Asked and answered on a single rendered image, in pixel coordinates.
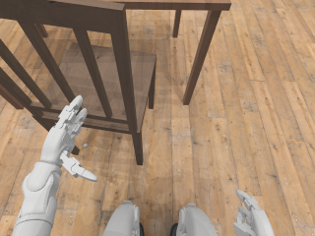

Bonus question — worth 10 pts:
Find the table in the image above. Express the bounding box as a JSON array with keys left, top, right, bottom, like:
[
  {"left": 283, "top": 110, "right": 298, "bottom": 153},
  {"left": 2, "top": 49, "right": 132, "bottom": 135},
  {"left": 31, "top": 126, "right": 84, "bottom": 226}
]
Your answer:
[{"left": 0, "top": 0, "right": 232, "bottom": 110}]

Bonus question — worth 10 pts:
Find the left robot hand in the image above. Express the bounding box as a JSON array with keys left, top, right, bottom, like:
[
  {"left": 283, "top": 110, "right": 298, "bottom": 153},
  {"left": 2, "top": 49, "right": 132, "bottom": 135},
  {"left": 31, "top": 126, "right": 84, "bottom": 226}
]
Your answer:
[{"left": 40, "top": 95, "right": 97, "bottom": 182}]

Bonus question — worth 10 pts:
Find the right robot hand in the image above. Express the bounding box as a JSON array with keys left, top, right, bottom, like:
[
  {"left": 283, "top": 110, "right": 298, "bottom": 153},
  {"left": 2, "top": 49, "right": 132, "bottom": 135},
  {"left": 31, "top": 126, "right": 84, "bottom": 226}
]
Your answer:
[{"left": 233, "top": 190, "right": 275, "bottom": 236}]

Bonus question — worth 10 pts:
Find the robot right thigh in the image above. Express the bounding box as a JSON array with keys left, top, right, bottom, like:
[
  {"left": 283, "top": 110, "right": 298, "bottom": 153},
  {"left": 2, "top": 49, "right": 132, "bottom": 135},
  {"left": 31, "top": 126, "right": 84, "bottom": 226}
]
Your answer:
[{"left": 178, "top": 206, "right": 219, "bottom": 236}]

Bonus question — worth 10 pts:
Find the chair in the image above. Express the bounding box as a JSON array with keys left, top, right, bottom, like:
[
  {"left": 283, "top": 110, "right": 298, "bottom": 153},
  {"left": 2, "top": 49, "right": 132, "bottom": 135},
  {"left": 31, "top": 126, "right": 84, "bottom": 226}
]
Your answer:
[{"left": 0, "top": 0, "right": 157, "bottom": 166}]

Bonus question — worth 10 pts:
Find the robot thigh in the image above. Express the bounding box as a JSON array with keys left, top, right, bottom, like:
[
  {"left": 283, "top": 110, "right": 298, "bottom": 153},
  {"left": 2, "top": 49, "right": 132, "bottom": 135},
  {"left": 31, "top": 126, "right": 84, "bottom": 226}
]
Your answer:
[
  {"left": 102, "top": 204, "right": 140, "bottom": 236},
  {"left": 178, "top": 206, "right": 219, "bottom": 236}
]

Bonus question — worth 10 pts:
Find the left robot forearm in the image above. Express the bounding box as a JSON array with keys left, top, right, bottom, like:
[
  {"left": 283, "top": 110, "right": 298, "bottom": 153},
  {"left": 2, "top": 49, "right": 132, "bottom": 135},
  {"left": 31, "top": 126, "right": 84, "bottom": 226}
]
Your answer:
[{"left": 11, "top": 161, "right": 63, "bottom": 236}]

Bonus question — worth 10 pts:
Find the robot left thigh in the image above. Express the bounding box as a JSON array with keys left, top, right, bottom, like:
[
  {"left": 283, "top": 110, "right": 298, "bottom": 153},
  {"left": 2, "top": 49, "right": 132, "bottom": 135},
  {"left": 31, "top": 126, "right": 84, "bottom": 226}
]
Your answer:
[{"left": 102, "top": 204, "right": 140, "bottom": 236}]

